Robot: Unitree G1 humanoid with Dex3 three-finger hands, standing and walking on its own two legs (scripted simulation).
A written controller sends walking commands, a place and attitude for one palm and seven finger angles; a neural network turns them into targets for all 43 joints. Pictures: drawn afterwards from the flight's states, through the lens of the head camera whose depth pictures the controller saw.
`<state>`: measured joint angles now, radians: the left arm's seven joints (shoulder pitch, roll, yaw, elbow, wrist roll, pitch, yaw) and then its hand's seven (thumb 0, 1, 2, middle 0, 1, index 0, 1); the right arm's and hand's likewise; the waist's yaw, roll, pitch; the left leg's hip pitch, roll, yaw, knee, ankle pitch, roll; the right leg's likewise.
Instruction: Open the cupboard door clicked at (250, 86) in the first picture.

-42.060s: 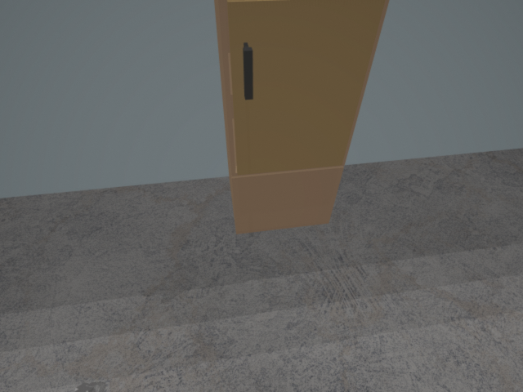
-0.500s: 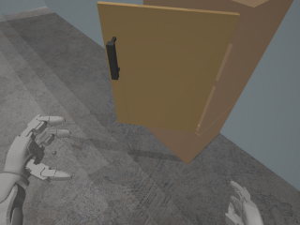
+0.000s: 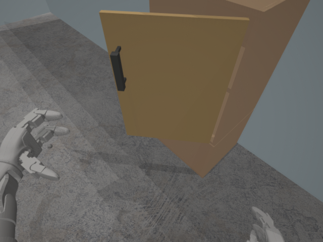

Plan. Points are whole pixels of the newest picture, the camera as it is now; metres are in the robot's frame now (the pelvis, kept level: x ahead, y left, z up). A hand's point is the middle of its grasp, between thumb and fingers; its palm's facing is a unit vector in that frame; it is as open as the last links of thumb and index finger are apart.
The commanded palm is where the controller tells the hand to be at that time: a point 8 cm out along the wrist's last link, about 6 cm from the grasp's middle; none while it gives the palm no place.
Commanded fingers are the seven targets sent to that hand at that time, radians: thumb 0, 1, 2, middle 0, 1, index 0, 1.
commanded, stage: raise the hand with hooked fingers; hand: left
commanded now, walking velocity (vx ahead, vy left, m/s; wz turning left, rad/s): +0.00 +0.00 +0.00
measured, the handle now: (120, 69) +0.63 +0.19 +0.09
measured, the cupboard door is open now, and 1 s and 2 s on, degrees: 40 40 40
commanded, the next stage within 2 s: move the hooked fingers beside the handle in 0.38 s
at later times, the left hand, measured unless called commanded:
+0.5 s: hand (52, 148) +0.29 +0.27 +0.10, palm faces -0.03 -1.00 -0.02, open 14.0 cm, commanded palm +0.27 +0.32 +0.11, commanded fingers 0.00 -0.50 0.30 -0.30 -1.20 -0.30 -1.20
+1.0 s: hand (70, 120) +0.37 +0.26 +0.11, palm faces -0.05 -1.00 -0.02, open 14.0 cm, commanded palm +0.35 +0.30 +0.10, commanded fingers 0.00 -0.50 0.30 -0.30 -1.20 -0.30 -1.20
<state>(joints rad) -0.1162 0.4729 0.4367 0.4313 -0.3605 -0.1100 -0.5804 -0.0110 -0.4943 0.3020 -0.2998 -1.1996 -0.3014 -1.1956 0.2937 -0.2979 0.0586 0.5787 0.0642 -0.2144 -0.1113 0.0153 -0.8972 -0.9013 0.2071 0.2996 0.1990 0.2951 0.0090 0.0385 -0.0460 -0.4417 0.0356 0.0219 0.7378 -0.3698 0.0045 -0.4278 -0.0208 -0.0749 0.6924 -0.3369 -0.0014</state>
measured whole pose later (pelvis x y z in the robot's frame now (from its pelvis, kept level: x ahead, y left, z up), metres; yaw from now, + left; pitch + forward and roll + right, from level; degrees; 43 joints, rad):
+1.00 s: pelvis +0.00 +0.00 +0.00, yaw +0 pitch +7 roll -1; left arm -0.44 0.50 0.41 0.74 -0.28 -0.20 -0.53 -0.01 -0.50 0.30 -0.30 -1.20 -0.30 -1.20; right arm 0.33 -0.30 0.06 0.60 0.05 -0.16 -0.10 0.01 -0.90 -0.90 0.21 0.30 0.20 0.30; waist -0.03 0.02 -0.04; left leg -0.52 0.04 0.03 0.76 -0.37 0.00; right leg -0.51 -0.02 -0.07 0.72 -0.33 0.00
